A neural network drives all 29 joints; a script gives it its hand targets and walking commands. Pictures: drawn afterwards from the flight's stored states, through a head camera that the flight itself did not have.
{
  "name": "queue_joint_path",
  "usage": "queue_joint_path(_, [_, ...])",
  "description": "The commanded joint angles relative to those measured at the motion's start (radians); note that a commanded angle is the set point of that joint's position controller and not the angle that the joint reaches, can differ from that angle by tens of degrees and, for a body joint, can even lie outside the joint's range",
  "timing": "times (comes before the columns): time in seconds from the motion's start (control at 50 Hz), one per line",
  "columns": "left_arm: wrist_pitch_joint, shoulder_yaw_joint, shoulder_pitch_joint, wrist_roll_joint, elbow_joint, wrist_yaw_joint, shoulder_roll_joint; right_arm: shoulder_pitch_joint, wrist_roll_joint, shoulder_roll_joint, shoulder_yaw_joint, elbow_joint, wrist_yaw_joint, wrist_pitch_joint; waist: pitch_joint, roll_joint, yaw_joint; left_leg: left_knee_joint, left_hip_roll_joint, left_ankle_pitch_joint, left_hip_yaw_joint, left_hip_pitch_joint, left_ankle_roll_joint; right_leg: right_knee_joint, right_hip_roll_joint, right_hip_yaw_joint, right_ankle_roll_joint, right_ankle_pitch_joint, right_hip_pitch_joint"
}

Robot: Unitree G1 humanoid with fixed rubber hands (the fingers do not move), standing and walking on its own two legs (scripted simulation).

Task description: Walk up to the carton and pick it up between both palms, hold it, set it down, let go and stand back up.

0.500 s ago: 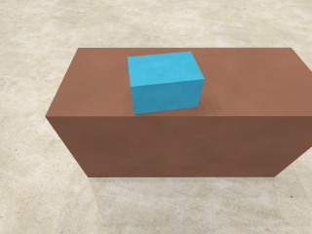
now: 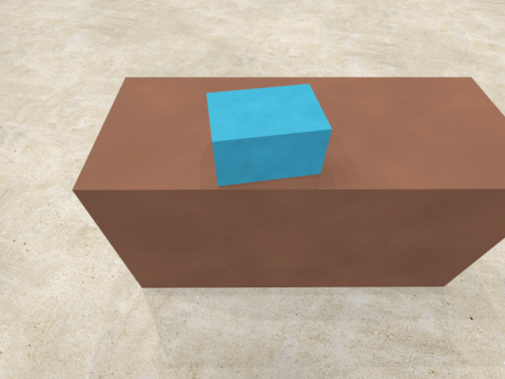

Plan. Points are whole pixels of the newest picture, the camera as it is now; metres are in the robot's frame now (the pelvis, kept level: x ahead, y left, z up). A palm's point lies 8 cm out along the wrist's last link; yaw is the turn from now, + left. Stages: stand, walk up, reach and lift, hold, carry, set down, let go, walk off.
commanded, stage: walk up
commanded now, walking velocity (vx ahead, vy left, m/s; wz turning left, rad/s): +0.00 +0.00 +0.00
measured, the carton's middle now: (264, 134) +0.68 -0.02 -0.06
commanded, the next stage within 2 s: none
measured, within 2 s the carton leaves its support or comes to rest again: neither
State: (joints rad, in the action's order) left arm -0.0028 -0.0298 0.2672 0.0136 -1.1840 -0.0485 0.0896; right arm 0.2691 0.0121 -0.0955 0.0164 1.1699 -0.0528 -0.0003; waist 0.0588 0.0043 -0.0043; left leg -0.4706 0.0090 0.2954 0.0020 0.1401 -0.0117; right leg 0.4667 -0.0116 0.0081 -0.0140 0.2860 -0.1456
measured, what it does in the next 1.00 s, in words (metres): walks ahead: right foot, then left foot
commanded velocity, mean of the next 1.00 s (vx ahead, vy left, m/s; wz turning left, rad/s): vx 0.23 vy -0.08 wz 0.07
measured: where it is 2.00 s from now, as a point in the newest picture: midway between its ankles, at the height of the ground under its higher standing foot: (285, 371)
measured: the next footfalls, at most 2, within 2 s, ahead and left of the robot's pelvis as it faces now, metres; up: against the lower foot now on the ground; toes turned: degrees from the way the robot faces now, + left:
right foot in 0.38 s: +0.15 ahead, -0.20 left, +0.00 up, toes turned -1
left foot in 0.78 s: +0.27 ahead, +0.00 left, +0.00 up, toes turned +13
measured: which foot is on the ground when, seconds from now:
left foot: down 0.00-0.38, up 0.40-0.76, down 0.78-1.00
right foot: down 0.00-0.10, up 0.12-0.36, down 0.38-0.78, up 0.80-1.00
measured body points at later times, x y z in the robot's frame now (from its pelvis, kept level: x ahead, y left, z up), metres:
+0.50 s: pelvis +0.10 -0.09 -0.01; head +0.10 -0.09 +0.44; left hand +0.10 +0.15 -0.16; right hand +0.07 -0.34 -0.17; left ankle +0.01 +0.04 -0.68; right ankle +0.11 -0.20 -0.74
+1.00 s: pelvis +0.23 -0.07 +0.00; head +0.28 -0.06 +0.44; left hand +0.21 +0.13 -0.17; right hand +0.33 -0.28 -0.15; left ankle +0.23 -0.01 -0.74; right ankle +0.22 -0.20 -0.71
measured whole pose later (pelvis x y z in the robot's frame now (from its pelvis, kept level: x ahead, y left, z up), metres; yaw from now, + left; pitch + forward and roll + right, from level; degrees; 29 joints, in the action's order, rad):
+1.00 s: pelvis +0.23 -0.07 +0.00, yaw +5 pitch -1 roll +1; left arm 0.00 -0.02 0.25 0.01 -1.10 -0.04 0.12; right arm 0.15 0.01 -0.12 0.03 1.03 -0.06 -0.06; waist 0.13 0.04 -0.01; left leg -0.48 0.04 0.26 0.18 0.20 -0.10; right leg 0.81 -0.04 -0.01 0.00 0.47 -0.31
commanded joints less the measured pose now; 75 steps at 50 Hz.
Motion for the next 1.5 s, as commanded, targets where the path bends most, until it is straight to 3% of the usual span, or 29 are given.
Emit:
queue_joint_path(0.0, [0.008, -0.004, 0.077, -0.002, 0.006, -0.004, 0.050, 0.083, -0.001, -0.084, 0.014, -0.017, 0.000, -0.010, 0.024, -0.019, 0.006, 0.101, -0.074, -0.215, -0.074, 0.036, -0.025, -0.089, -0.060, 0.056, 0.029, -0.185, -0.029])
queue_joint_path(0.06, [0.011, -0.016, 0.080, 0.001, 0.006, -0.005, 0.102, 0.095, 0.004, -0.085, 0.011, -0.008, 0.000, -0.014, 0.034, -0.020, 0.007, 0.090, -0.082, -0.284, -0.069, 0.021, -0.030, -0.087, -0.072, 0.062, 0.033, -0.231, -0.025])
queue_joint_path(0.08, [0.001, -0.068, 0.051, 0.029, 0.067, 0.013, 0.260, 0.291, 0.009, -0.238, 0.075, -0.022, -0.004, -0.002, -0.077, 0.099, 0.104, 0.163, -0.277, 0.471, -0.390, -0.134, -0.117, 0.169, 0.018, -0.074, -0.014, 0.352, -0.250])
queue_joint_path(0.1, [-0.010, -0.053, -0.091, 0.049, 0.126, 0.028, 0.204, 0.304, 0.014, -0.323, 0.105, -0.003, -0.006, 0.014, 0.048, -0.094, 0.139, 0.314, -0.438, 0.711, -0.661, -0.122, -0.171, 0.403, 0.033, -0.093, -0.037, 0.322, -0.515])
queue_joint_path(0.12, [-0.011, -0.037, -0.157, 0.069, 0.182, 0.043, 0.139, 0.302, 0.011, -0.323, 0.108, 0.004, -0.013, 0.018, 0.128, -0.155, 0.147, 0.377, -0.495, 0.709, -0.791, -0.074, -0.199, 0.536, -0.018, 0.016, -0.025, 0.204, -0.652])
queue_joint_path(0.18, [0.020, -0.041, -0.052, 0.052, 0.174, 0.060, 0.112, 0.116, 0.025, -0.214, 0.092, -0.053, 0.004, -0.015, 0.081, -0.186, 0.023, 0.304, -0.353, 0.365, -0.467, 0.097, -0.119, 0.545, -0.083, 0.041, -0.046, 0.028, -0.502])
queue_joint_path(0.22, [0.029, -0.043, -0.019, 0.039, 0.176, 0.062, 0.108, 0.109, 0.041, -0.201, 0.095, -0.059, 0.008, -0.034, 0.057, -0.243, 0.024, 0.280, -0.267, 0.211, -0.324, 0.124, -0.086, 0.383, -0.052, -0.015, -0.051, 0.073, -0.380])
queue_joint_path(0.28, [0.032, -0.044, -0.059, 0.015, 0.220, 0.059, 0.115, 0.170, 0.043, -0.217, 0.101, -0.049, 0.004, -0.039, 0.113, -0.255, 0.035, 0.252, -0.277, 0.175, -0.303, 0.151, -0.108, 0.167, -0.024, -0.086, -0.035, 0.130, -0.297])
queue_joint_path(0.34, [0.045, -0.063, 0.180, 0.017, 0.163, 0.050, 0.151, 0.147, 0.025, -0.203, 0.092, -0.068, 0.011, -0.028, 0.043, -0.137, -0.063, 0.079, -0.155, 0.305, -0.202, 0.403, -0.058, 0.006, 0.026, -0.150, -0.012, -0.032, 0.170])
queue_joint_path(0.36, [0.054, -0.077, 0.308, 0.023, 0.130, 0.042, 0.188, 0.127, 0.027, -0.172, 0.084, -0.085, 0.014, -0.036, -0.003, 0.001, -0.117, -0.108, -0.089, 0.352, -0.141, 0.497, -0.034, -0.039, -0.067, -0.056, 0.001, 0.040, 0.304])
queue_joint_path(0.38, [0.059, -0.094, 0.414, 0.036, 0.119, 0.034, 0.280, 0.063, 0.014, -0.098, 0.063, -0.146, 0.019, -0.043, -0.043, 0.315, -0.161, -0.438, -0.002, 0.392, -0.002, 0.615, 0.009, -0.243, -0.340, 0.329, 0.077, 0.362, 0.311])
queue_joint_path(0.4, [0.050, -0.097, 0.380, 0.032, 0.107, 0.029, 0.315, 0.024, 0.004, -0.107, 0.072, -0.185, 0.019, -0.040, -0.014, 0.370, -0.136, -0.627, -0.034, 0.339, -0.020, 0.621, -0.015, -0.352, -0.418, 0.515, 0.153, 0.463, 0.171])
queue_joint_path(0.44, [0.050, -0.055, 0.209, 0.033, 0.151, 0.031, 0.213, 0.014, 0.017, -0.111, 0.071, -0.189, 0.046, -0.050, 0.109, 0.171, -0.054, -0.740, -0.112, 0.200, -0.002, 0.628, -0.018, -0.328, -0.350, 0.415, 0.192, 0.253, 0.013])
queue_joint_path(0.52, [0.067, -0.027, 0.131, 0.033, 0.153, 0.025, 0.171, 0.042, 0.025, -0.082, 0.060, -0.184, 0.059, -0.053, 0.025, 0.089, 0.002, -0.522, -0.130, 0.170, 0.067, 0.407, 0.014, -0.214, -0.255, 0.120, 0.200, -0.338, -0.060])
queue_joint_path(0.58, [0.060, -0.025, 0.165, 0.022, 0.112, 0.015, 0.184, -0.003, 0.012, -0.077, 0.047, -0.220, 0.054, -0.047, 0.028, 0.152, 0.027, -0.351, -0.100, 0.155, 0.102, 0.291, -0.015, -0.199, -0.222, 0.081, 0.198, -0.303, -0.111])
queue_joint_path(0.6, [0.081, -0.027, 0.212, 0.041, 0.127, 0.030, 0.199, 0.020, 0.009, -0.084, 0.049, -0.175, 0.048, -0.034, 0.064, 0.013, -0.020, -0.363, -0.079, 0.096, 0.099, 0.365, 0.000, -0.215, -0.377, 0.229, 0.231, -0.430, -0.048])
queue_joint_path(0.64, [0.091, -0.030, 0.245, 0.025, 0.102, 0.036, 0.217, -0.029, 0.009, -0.074, 0.043, -0.209, 0.043, -0.027, 0.045, 0.021, -0.008, -0.322, -0.115, 0.067, 0.050, 0.391, -0.002, -0.216, -0.422, 0.275, 0.242, -0.472, 0.030])
queue_joint_path(0.74, [0.079, -0.009, 0.183, -0.001, 0.080, 0.040, 0.149, 0.044, -0.001, -0.101, 0.058, -0.168, 0.054, -0.056, 0.013, 0.025, 0.070, -0.030, -0.021, -0.093, 0.119, -0.067, -0.036, -0.029, -0.231, 0.064, 0.119, -0.398, -0.145])
queue_joint_path(0.76, [0.085, 0.001, 0.186, -0.007, 0.085, 0.043, 0.121, 0.151, 0.013, -0.166, 0.079, -0.141, 0.047, -0.066, -0.046, -0.075, 0.110, 0.035, -0.142, -0.085, -0.024, -0.238, -0.064, 0.167, -0.155, -0.028, 0.079, -0.347, -0.244])
queue_joint_path(0.78, [0.083, 0.017, 0.204, -0.019, 0.116, 0.039, 0.057, 0.268, 0.014, -0.278, 0.105, -0.127, 0.041, -0.064, -0.126, -0.295, 0.150, 0.179, -0.408, -0.135, -0.330, -0.372, -0.186, 0.479, -0.026, -0.183, 0.022, 0.069, -0.417])
queue_joint_path(0.8, [0.066, -0.009, 0.150, 0.003, 0.125, 0.032, 0.140, 0.301, 0.002, -0.258, 0.103, -0.102, 0.038, -0.053, -0.103, -0.234, 0.163, 0.220, -0.486, -0.223, -0.463, -0.316, -0.253, 0.633, -0.028, -0.116, 0.025, 0.323, -0.464])
queue_joint_path(0.82, [0.038, -0.010, 0.117, -0.027, 0.093, 0.021, 0.112, 0.055, -0.011, -0.092, 0.029, -0.167, 0.023, -0.063, 0.013, -0.022, 0.059, 0.116, -0.438, -1.117, -0.260, -0.015, -0.266, 0.557, -0.054, 0.002, 0.018, 0.292, -0.242])
queue_joint_path(0.84, [0.029, 0.010, 0.169, -0.028, 0.085, 0.019, 0.020, 0.009, 0.003, -0.105, 0.025, -0.174, 0.020, -0.080, -0.011, -0.039, 0.024, 0.075, -0.390, -1.350, -0.136, -0.024, -0.283, 0.563, -0.027, 0.002, 0.015, 0.314, -0.204])
queue_joint_path(0.9, [0.005, 0.011, 0.217, 0.002, 0.052, 0.015, 0.021, -0.042, 0.001, -0.118, 0.015, -0.161, 0.002, -0.074, -0.063, -0.076, -0.027, 0.095, -0.295, -1.125, -0.027, -0.049, -0.235, 0.451, -0.038, -0.002, 0.009, 0.223, -0.154])
queue_joint_path(1.02, [-0.013, 0.013, 0.151, -0.010, 0.068, -0.001, 0.024, -0.046, -0.004, -0.125, 0.021, -0.132, 0.003, -0.040, -0.123, -0.113, -0.029, 0.035, -0.228, -0.920, 0.023, -0.059, -0.186, 0.115, -0.023, -0.058, 0.022, -0.015, -0.036])
queue_joint_path(1.06, [-0.004, 0.014, 0.135, 0.009, 0.080, 0.003, 0.068, -0.071, -0.008, -0.133, 0.024, -0.134, 0.006, -0.027, -0.117, -0.036, -0.044, 0.035, -0.177, -0.482, 0.030, 0.069, -0.103, -0.041, -0.091, 0.015, 0.040, -0.360, 0.103])
queue_joint_path(1.1, [-0.001, -0.002, 0.028, 0.009, 0.109, 0.003, 0.167, 0.035, -0.008, -0.066, 0.013, -0.101, 0.006, 0.001, -0.056, 0.190, 0.017, 0.056, -0.063, -0.026, 0.075, 0.028, -0.050, -0.058, -0.211, 0.129, 0.128, -0.487, -0.032])
queue_joint_path(1.2, [0.005, 0.012, 0.009, -0.011, 0.096, -0.005, 0.128, 0.029, 0.004, -0.115, 0.016, -0.053, 0.014, -0.013, -0.013, 0.087, -0.002, 0.121, -0.119, -0.287, 0.021, -0.023, -0.055, -0.072, -0.116, 0.057, 0.071, -0.381, 0.004])
queue_joint_path(1.48, [0.018, 0.021, 0.020, -0.009, 0.037, 0.001, 0.104, 0.086, 0.003, -0.076, -0.005, 0.012, 0.004, -0.017, 0.028, -0.003, 0.009, 0.175, -0.130, -0.258, 0.024, -0.066, -0.041, -0.133, -0.104, 0.043, 0.066, -0.302, -0.009])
